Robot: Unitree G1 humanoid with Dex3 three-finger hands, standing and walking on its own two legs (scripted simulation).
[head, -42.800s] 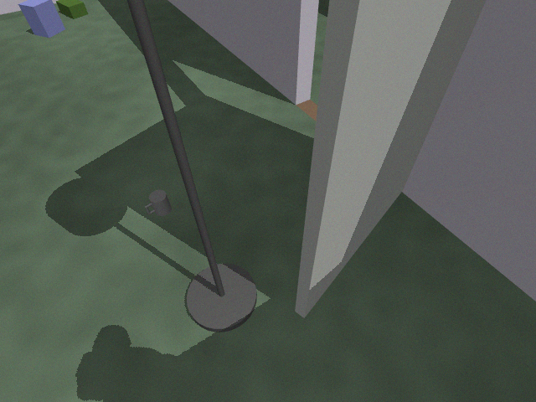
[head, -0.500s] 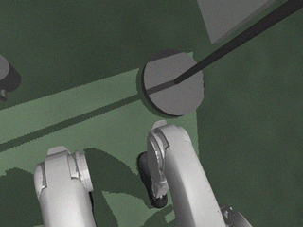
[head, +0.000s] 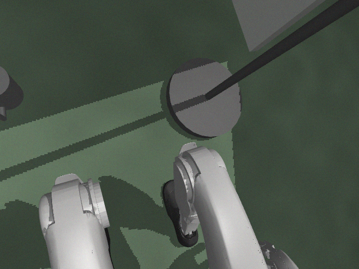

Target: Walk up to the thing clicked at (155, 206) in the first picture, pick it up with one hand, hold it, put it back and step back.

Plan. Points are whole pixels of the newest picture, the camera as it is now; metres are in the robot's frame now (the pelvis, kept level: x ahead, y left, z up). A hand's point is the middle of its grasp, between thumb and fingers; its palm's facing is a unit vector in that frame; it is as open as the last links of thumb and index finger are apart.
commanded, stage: rise first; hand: left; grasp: from above
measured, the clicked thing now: out of the picture +0.52 +0.31 -0.28
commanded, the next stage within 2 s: approach in 0.30 s
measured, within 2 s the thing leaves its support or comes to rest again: neither
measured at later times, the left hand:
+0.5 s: hand out of the picture +0.50 +0.33 -0.17, palm faces -0.46 -0.07 -0.89, open 14.0 cm
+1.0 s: hand out of the picture +0.53 +0.30 -0.17, palm faces -0.48 -0.09 -0.87, open 14.0 cm
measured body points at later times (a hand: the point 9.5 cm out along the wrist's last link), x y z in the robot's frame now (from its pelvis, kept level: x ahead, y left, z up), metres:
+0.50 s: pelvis +0.00 +0.00 +0.00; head +0.26 +0.10 +0.35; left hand +0.52 +0.33 -0.12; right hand +0.04 -0.27 -0.07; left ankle +0.07 +0.12 -0.29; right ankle +0.12 -0.13 -0.29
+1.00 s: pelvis +0.00 -0.01 +0.00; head +0.27 +0.08 +0.35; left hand +0.55 +0.30 -0.12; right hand +0.01 -0.26 -0.07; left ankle +0.07 +0.12 -0.29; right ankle +0.12 -0.13 -0.29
